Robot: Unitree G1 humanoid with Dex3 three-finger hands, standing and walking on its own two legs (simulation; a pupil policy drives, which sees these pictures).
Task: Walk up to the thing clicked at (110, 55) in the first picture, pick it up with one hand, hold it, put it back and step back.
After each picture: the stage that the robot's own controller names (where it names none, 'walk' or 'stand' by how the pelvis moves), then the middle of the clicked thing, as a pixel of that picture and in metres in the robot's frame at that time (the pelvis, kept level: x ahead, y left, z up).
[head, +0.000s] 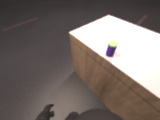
stand; (111, 49) +0.56 -0.10 +0.07
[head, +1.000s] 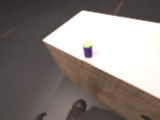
rise first; (87, 49) +0.48 +0.09 +0.09
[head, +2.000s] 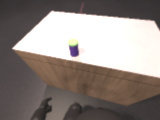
rise first; (73, 48) +0.46 +0.18 +0.11
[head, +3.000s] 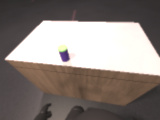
stand; (64, 53) +0.43 +0.25 +0.10
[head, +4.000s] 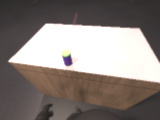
stand; (67, 58) +0.42 +0.22 +0.07
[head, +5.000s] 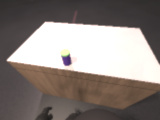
stand; (66, 57) +0.42 +0.22 +0.07
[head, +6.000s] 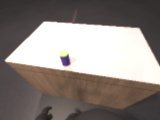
stand; (64, 58) +0.41 +0.23 +0.07
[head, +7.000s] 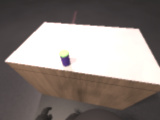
stand; (65, 58) +0.41 +0.23 +0.07
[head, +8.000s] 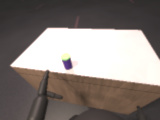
rise first; (67, 61) +0.39 +0.23 +0.07
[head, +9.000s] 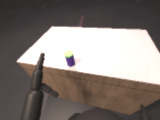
go down; (70, 58) +0.42 +0.23 +0.08
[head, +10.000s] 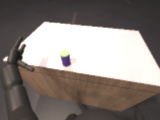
go down; (65, 58) +0.41 +0.22 +0.08
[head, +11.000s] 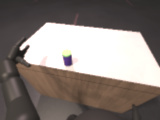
go down; (67, 58) +0.42 +0.22 +0.08
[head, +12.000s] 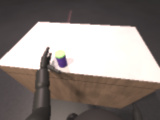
close in; (61, 59) +0.40 +0.24 +0.09
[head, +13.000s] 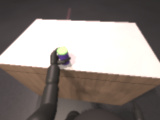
close; (64, 56) +0.41 +0.21 +0.10
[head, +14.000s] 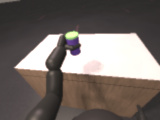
lift; (73, 44) +0.37 +0.13 +0.29
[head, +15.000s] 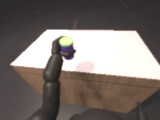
hold; (67, 49) +0.34 +0.17 +0.25
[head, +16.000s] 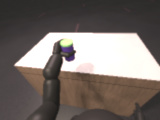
hold; (68, 50) +0.35 +0.17 +0.25
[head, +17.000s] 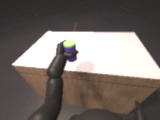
hold; (70, 51) +0.36 +0.16 +0.23
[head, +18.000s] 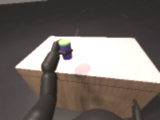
crouch; (66, 50) +0.36 +0.19 +0.26
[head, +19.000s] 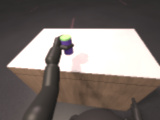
lower; (67, 45) +0.43 +0.18 +0.22
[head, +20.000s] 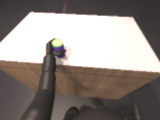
lower; (59, 49) +0.45 +0.23 +0.12
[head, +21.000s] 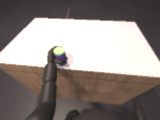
lower; (61, 56) +0.40 +0.23 +0.11
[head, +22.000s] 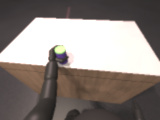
lower; (61, 55) +0.41 +0.22 +0.11
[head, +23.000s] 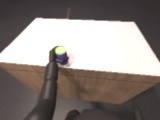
loosen; (62, 56) +0.41 +0.22 +0.11
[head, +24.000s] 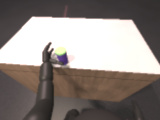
withdraw; (62, 56) +0.40 +0.21 +0.11
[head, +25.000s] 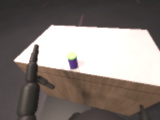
sink last; (72, 61) +0.39 +0.19 +0.09
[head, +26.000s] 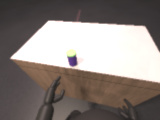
stand; (72, 58) +0.41 +0.19 +0.08
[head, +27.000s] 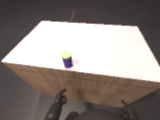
stand; (67, 60) +0.39 +0.21 +0.08
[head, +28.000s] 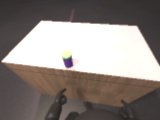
stand; (67, 59) +0.39 +0.21 +0.08
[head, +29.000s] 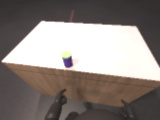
stand; (67, 59) +0.40 +0.21 +0.08
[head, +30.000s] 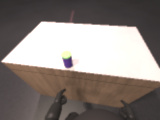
stand; (67, 59) +0.40 +0.21 +0.08
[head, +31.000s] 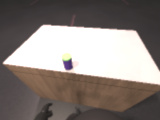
walk; (67, 62) +0.39 +0.20 +0.08
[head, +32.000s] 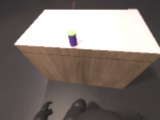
walk; (72, 38) +0.57 +0.22 +0.10
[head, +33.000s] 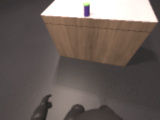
walk; (86, 9) +0.98 +0.15 +0.10
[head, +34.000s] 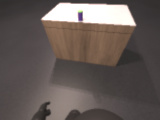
stand; (80, 15) +1.11 +0.23 +0.10
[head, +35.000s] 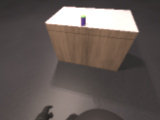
stand; (83, 20) +1.08 +0.21 +0.07
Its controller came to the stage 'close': yes
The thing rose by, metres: 0.23
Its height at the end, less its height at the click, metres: +0.00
